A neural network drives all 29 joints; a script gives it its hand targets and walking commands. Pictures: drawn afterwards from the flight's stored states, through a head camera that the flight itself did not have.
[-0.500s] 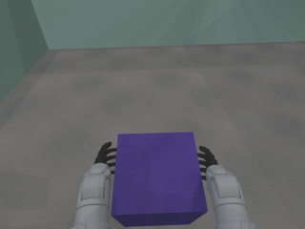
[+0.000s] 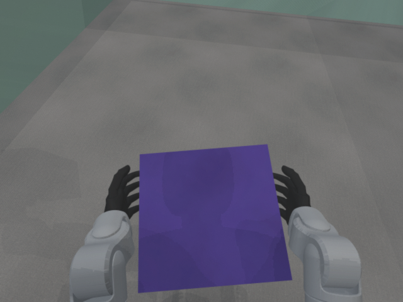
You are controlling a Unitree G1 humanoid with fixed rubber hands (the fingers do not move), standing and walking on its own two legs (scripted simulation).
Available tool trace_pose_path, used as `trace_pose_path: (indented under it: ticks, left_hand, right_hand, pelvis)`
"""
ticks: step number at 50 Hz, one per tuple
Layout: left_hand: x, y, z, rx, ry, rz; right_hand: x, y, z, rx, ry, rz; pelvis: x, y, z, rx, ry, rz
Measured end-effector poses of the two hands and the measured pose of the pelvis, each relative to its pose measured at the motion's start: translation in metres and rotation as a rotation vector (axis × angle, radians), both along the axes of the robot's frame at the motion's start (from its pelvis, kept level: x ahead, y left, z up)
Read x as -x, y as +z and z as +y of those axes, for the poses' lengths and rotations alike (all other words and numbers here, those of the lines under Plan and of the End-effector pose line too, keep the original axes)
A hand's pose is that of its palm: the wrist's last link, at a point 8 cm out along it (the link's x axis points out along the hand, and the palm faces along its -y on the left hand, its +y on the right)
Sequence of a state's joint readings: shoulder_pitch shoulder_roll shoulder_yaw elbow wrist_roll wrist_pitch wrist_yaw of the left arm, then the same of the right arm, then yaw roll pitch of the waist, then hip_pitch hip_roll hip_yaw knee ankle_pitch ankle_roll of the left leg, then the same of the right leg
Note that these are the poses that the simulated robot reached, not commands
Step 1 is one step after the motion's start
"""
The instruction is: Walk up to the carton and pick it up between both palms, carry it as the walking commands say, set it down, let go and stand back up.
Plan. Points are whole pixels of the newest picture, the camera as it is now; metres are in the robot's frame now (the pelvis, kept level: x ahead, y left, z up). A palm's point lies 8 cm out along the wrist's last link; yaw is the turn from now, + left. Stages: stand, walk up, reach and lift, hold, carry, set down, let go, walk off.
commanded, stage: carry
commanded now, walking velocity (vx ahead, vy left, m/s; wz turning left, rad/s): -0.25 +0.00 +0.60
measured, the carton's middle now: (208, 218) +0.29 -0.01 +0.01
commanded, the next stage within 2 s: none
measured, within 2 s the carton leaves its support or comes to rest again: neither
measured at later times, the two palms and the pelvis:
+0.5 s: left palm out of the picture +0.06 +0.17 +0.12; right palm out of the picture +0.12 -0.12 +0.09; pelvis -0.14 -0.02 +0.02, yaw +14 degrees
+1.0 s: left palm out of the picture -0.25 +0.23 +0.06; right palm out of the picture -0.07 -0.01 +0.08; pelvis -0.33 -0.04 +0.01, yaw +37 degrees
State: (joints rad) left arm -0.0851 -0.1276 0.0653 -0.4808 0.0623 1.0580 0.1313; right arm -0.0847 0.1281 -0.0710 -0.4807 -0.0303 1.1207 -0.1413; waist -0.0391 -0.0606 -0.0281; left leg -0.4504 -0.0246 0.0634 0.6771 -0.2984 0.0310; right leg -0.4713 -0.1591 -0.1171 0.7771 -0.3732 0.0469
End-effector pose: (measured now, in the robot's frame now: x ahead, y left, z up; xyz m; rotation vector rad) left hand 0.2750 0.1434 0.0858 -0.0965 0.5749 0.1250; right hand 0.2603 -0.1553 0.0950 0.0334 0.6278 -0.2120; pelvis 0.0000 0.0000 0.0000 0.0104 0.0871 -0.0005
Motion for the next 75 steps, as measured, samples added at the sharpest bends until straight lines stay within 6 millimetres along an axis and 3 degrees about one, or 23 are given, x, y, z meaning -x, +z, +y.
trace_pose_path:
  ticks: [5, 11, 16, 21, 24, 28, 33, 38, 41, 45, 49, 52, 56, 62, 66, 68, 70, 75]
  left_hand:
    - [0.053, -0.007, 0.040, 0.004, 0.105, 0.108]
    - [0.101, 0.007, 0.058, 0.008, 0.180, 0.101]
    - [0.134, 0.023, 0.056, -0.013, 0.203, 0.050]
    - [0.174, 0.029, 0.042, -0.054, 0.217, 0.050]
    - [0.205, 0.030, 0.033, -0.100, 0.238, 0.064]
    - [0.255, 0.027, 0.026, -0.083, 0.299, 0.134]
    - [0.299, 0.040, 0.029, -0.088, 0.387, 0.087]
    - [0.341, 0.046, 0.046, -0.111, 0.464, 0.044]
    - [0.378, 0.035, 0.060, -0.085, 0.521, 0.055]
    - [0.443, 0.001, 0.079, -0.010, 0.602, 0.087]
    - [0.513, -0.027, 0.083, 0.083, 0.691, 0.194]
    - [0.555, -0.026, 0.084, 0.105, 0.750, 0.213]
    - [0.589, -0.008, 0.090, 0.076, 0.789, 0.134]
    - [0.624, 0.017, 0.086, 0.040, 0.801, 0.046]
    - [0.655, 0.027, 0.070, -0.002, 0.812, 0.077]
    - [0.676, 0.031, 0.061, -0.049, 0.842, 0.063]
    - [0.697, 0.027, 0.052, -0.085, 0.856, 0.058]
    - [0.743, 0.011, 0.040, 0.003, 0.876, 0.132]
  right_hand:
    - [0.020, -0.005, 0.040, 0.007, 0.105, 0.105]
    - [0.050, 0.005, 0.060, 0.005, 0.174, 0.095]
    - [0.077, 0.015, 0.058, -0.014, 0.199, 0.044]
    - [0.112, 0.011, 0.045, -0.050, 0.215, 0.041]
    - [0.135, 0.001, 0.038, -0.092, 0.236, 0.051]
    - [0.166, 0.001, 0.035, -0.083, 0.291, 0.117]
    - [0.183, 0.014, 0.047, -0.090, 0.378, 0.066]
    - [0.201, 0.021, 0.073, -0.095, 0.463, 0.013]
    - [0.223, 0.017, 0.095, -0.066, 0.521, 0.023]
    - [0.266, 0.003, 0.127, 0.005, 0.603, 0.053]
    - [0.315, -0.016, 0.147, 0.087, 0.690, 0.161]
    - [0.347, -0.018, 0.156, 0.091, 0.742, 0.183]
    - [0.374, -0.002, 0.168, 0.060, 0.781, 0.104]
    - [0.407, 0.024, 0.166, 0.043, 0.800, 0.010]
    - [0.434, 0.025, 0.154, 0.004, 0.810, 0.037]
    - [0.449, 0.018, 0.150, -0.039, 0.841, 0.023]
    - [0.465, 0.010, 0.147, -0.073, 0.855, 0.009]
    - [0.508, 0.002, 0.137, -0.007, 0.866, 0.076]
  pelvis:
    - [0.015, 0.011, 0.011, 0.049, 0.029, -0.008]
    - [0.048, 0.021, 0.014, 0.077, 0.110, -0.016]
    - [0.078, 0.023, 0.007, 0.077, 0.162, -0.013]
    - [0.110, 0.021, -0.007, 0.071, 0.213, -0.011]
    - [0.133, 0.017, -0.018, 0.060, 0.244, -0.026]
    - [0.156, 0.028, -0.030, -0.024, 0.274, -0.054]
    - [0.186, 0.029, -0.040, -0.061, 0.350, -0.049]
    - [0.222, 0.023, -0.041, -0.060, 0.440, -0.023]
    - [0.248, 0.018, -0.040, -0.047, 0.498, -0.021]
    - [0.289, 0.003, -0.035, -0.015, 0.566, -0.029]
    - [0.325, 0.010, -0.035, 0.023, 0.632, -0.050]
    - [0.350, 0.016, -0.038, 0.054, 0.669, -0.052]
    - [0.383, 0.020, -0.042, 0.079, 0.703, -0.047]
    - [0.419, 0.026, -0.054, 0.097, 0.762, -0.032]
    - [0.444, 0.031, -0.065, 0.089, 0.823, -0.030]
    - [0.460, 0.021, -0.073, 0.036, 0.815, -0.035]
    - [0.475, 0.010, -0.077, 0.009, 0.761, -0.057]
    - [0.501, 0.011, -0.077, -0.015, 0.867, -0.076]
